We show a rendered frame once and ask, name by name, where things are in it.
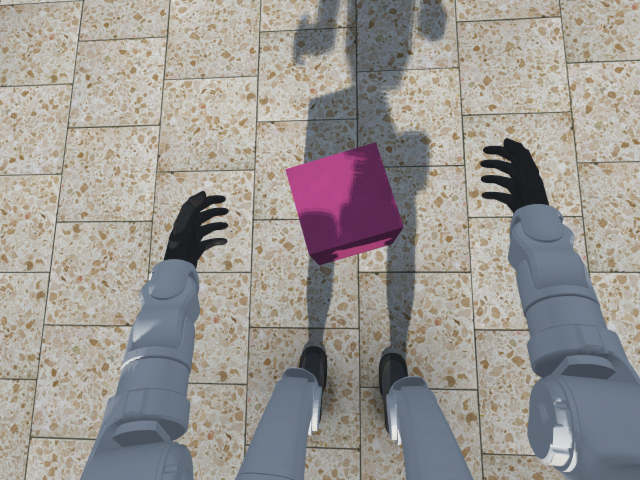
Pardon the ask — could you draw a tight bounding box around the left robot forearm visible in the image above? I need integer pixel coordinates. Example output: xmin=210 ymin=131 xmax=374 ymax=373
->
xmin=80 ymin=259 xmax=200 ymax=480

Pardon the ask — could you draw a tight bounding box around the robot left hand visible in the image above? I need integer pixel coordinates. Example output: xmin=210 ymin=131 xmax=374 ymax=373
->
xmin=163 ymin=191 xmax=229 ymax=268

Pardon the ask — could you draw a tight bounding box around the robot right upper arm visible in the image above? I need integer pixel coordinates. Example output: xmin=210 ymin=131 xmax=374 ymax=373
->
xmin=527 ymin=374 xmax=640 ymax=480

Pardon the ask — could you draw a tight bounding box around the robot right hand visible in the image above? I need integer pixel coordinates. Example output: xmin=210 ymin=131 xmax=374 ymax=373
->
xmin=480 ymin=138 xmax=549 ymax=214

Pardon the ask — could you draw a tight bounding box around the right robot forearm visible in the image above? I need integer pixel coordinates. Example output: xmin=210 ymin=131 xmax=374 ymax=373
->
xmin=508 ymin=204 xmax=640 ymax=387

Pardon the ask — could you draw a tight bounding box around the robot left upper arm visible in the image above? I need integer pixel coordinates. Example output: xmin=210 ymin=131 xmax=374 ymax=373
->
xmin=83 ymin=441 xmax=194 ymax=480

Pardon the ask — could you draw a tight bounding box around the robot left shin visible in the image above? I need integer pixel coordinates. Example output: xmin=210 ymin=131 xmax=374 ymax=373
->
xmin=273 ymin=367 xmax=318 ymax=392

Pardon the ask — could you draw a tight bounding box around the carton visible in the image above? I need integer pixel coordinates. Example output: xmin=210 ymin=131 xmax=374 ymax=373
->
xmin=285 ymin=142 xmax=404 ymax=265

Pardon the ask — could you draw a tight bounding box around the robot left thigh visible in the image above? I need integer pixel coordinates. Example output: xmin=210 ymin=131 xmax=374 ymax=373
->
xmin=235 ymin=377 xmax=322 ymax=480

